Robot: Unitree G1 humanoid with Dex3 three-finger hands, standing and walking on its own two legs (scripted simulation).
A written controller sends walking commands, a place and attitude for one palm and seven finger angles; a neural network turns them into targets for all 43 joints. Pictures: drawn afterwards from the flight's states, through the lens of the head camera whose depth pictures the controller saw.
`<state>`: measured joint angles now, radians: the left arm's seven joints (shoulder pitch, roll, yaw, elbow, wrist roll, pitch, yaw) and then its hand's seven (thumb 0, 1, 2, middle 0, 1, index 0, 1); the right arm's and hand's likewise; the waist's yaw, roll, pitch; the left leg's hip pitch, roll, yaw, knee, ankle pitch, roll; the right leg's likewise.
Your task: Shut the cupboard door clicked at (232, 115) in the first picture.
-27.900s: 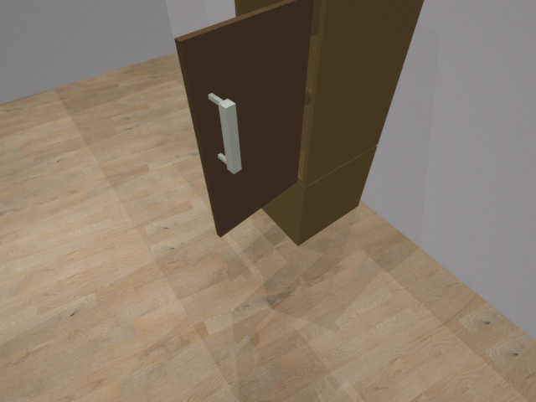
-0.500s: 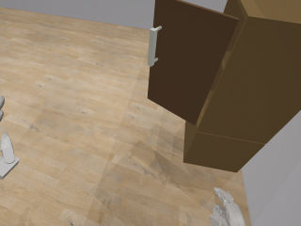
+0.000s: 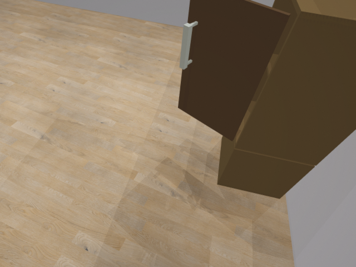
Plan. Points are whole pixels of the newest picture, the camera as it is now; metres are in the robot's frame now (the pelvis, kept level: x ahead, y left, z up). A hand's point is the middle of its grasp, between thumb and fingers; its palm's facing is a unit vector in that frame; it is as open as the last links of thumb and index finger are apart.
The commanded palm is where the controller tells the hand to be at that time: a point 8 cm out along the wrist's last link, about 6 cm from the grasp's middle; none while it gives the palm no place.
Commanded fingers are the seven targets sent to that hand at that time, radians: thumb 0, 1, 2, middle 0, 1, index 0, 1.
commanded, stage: let the arm hang, fingers relaxed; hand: left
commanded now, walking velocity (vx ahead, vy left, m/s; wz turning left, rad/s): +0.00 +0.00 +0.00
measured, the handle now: (189, 45) +0.89 +0.01 +0.04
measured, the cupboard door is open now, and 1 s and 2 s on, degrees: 63 63 63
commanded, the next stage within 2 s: look to check the result in 0.68 s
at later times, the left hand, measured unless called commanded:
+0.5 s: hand out of the picture +0.00 +0.16 -0.18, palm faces +0.01 -0.99 -0.14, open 7.4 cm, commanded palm none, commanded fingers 0.00 0.90 0.90 -0.20 -0.30 -0.20 -0.30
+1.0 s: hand out of the picture -0.02 +0.19 -0.17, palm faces +0.00 -0.98 -0.20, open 7.4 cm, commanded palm none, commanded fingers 0.00 0.90 0.90 -0.20 -0.30 -0.20 -0.30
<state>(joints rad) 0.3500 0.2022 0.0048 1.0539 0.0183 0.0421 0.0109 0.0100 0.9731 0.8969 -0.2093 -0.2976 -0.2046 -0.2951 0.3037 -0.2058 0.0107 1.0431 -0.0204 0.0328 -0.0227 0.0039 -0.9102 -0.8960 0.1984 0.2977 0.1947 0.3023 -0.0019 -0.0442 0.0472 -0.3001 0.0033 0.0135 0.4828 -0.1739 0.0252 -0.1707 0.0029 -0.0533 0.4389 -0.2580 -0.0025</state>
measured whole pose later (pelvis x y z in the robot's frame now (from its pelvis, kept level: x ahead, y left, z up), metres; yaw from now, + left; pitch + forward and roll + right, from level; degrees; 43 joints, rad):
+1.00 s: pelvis +0.02 +0.01 +0.00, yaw -2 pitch -1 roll +0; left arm 0.33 0.16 0.01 1.16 0.02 0.00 0.03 0.01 0.90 0.90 -0.20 -0.30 -0.20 -0.29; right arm 0.28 -0.15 0.00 1.13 -0.01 0.00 -0.04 0.00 -0.91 -0.90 0.20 0.30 0.20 0.30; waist 0.00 0.00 0.04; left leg -0.22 -0.02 0.05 0.41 -0.17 0.05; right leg -0.12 -0.02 -0.02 0.39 -0.25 0.02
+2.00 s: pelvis +0.01 +0.00 +0.00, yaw +19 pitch +3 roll -2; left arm 0.11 0.23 0.07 0.89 0.03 0.05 0.02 0.01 0.90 0.90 -0.20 -0.30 -0.20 -0.29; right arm 0.23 -0.22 -0.05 0.95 -0.04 0.04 -0.02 0.00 -0.91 -0.90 0.20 0.30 0.20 0.30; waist -0.04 0.02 0.09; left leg -0.37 -0.07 -0.12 0.47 -0.14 0.05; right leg -0.43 -0.02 0.01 0.89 -0.43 0.06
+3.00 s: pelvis +0.11 +0.04 +0.00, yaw +60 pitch +1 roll +1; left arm 0.33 0.17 0.06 0.94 0.04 -0.05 0.00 0.01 0.90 0.90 -0.20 -0.30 -0.20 -0.29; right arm 0.18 -0.23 -0.07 0.91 -0.03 0.04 0.05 0.00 -0.91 -0.90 0.20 0.30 0.19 0.30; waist 0.00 -0.02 0.09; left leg -0.55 0.06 0.08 0.90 -0.30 0.00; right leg -0.07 -0.14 -0.29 0.41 -0.33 0.04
